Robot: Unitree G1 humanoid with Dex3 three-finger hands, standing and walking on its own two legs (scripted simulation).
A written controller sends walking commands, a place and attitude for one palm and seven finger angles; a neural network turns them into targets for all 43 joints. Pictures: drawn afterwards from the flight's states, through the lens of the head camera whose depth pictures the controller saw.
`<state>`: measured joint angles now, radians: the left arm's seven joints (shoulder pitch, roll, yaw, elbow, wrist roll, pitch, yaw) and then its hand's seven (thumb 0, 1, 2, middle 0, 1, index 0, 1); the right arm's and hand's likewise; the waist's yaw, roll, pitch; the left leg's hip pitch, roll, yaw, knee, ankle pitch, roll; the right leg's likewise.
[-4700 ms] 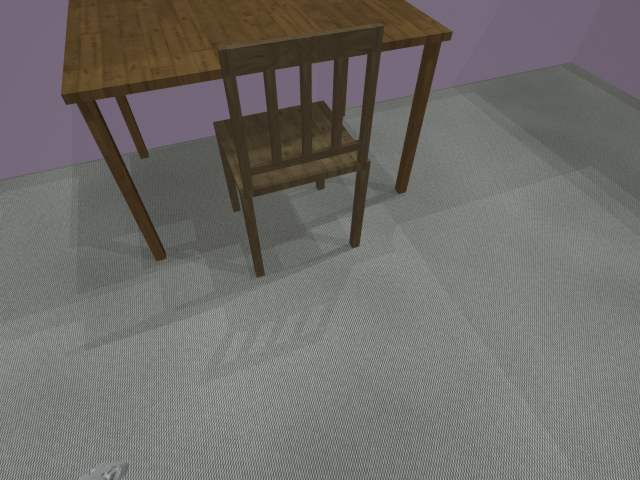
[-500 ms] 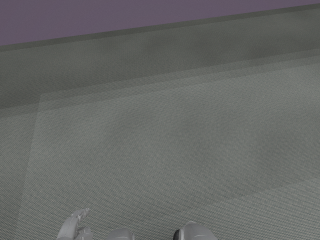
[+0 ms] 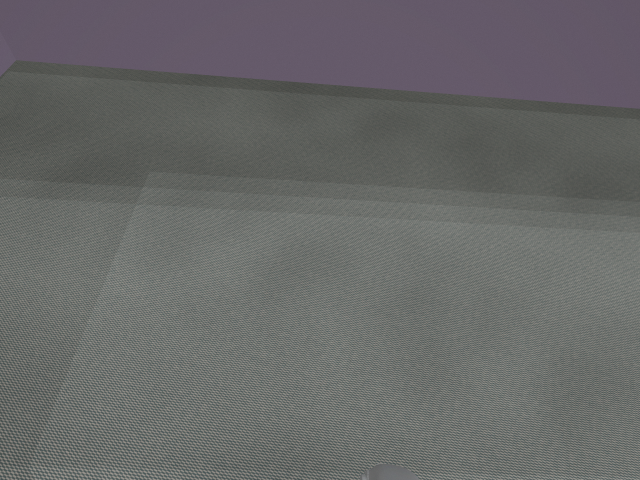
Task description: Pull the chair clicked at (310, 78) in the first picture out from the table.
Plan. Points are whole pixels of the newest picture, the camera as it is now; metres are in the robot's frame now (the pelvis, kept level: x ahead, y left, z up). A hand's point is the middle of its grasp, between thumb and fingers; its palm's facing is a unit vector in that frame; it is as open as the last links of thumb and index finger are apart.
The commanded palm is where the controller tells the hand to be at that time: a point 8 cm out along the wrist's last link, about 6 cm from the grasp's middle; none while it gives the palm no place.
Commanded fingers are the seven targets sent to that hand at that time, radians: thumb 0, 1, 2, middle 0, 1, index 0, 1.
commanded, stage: turn to face it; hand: left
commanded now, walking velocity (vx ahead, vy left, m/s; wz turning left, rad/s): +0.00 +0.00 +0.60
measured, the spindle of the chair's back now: out of the picture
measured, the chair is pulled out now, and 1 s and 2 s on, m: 0.00 0.00 0.00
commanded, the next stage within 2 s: none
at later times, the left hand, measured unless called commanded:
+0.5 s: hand out of the picture +0.02 +0.14 -0.15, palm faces +0.31 -0.91 -0.26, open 7.4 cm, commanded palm none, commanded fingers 0.00 0.90 0.90 -0.20 -0.30 -0.20 -0.30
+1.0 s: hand out of the picture -0.10 +0.21 -0.16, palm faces +0.59 -0.76 -0.27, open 7.4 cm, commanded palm none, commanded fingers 0.00 0.90 0.90 -0.20 -0.30 -0.20 -0.30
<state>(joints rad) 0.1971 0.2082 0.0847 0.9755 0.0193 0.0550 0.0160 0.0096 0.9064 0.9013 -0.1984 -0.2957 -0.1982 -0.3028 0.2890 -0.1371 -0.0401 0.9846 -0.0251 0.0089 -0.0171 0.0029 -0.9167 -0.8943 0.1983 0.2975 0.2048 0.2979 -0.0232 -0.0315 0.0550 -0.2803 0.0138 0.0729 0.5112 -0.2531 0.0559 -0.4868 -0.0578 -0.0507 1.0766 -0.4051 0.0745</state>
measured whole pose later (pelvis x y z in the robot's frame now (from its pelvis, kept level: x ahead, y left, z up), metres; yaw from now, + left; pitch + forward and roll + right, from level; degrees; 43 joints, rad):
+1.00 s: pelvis -0.04 -0.03 +0.00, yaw +36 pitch +1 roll -1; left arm 0.17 0.27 0.08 0.90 0.02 0.06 0.01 0.01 0.91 0.90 -0.20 -0.30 -0.20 -0.30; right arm 0.18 -0.20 -0.05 0.91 -0.02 0.03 0.00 0.00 -0.91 -0.89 0.20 0.30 0.21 0.30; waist 0.00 -0.02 0.09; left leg -0.25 -0.04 -0.03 0.47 -0.24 0.05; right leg -0.46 -0.08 -0.01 1.00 -0.41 0.11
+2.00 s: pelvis -0.04 -0.03 +0.00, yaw +72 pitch +0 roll -1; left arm 0.13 0.26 0.06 0.87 0.01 0.06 0.01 0.01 0.91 0.90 -0.20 -0.30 -0.20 -0.30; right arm 0.19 -0.21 -0.05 0.91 -0.02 0.03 0.01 0.00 -0.91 -0.89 0.20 0.30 0.21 0.30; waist -0.01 -0.01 0.08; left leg -0.22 -0.06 -0.10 0.48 -0.26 0.03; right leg -0.44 -0.06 0.00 0.92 -0.43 0.11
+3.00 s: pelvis -0.01 +0.06 -0.01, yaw +87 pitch -1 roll +2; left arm 0.22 0.18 0.04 1.03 0.02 0.01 -0.03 0.01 0.91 0.90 -0.20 -0.30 -0.20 -0.30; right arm 0.41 -0.15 -0.02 1.12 -0.03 -0.04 -0.03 0.00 -0.92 -0.89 0.20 0.30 0.20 0.30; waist -0.03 0.00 0.04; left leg 0.04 -0.02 0.03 0.34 -0.36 0.01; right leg -0.43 -0.08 -0.09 0.69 -0.28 0.02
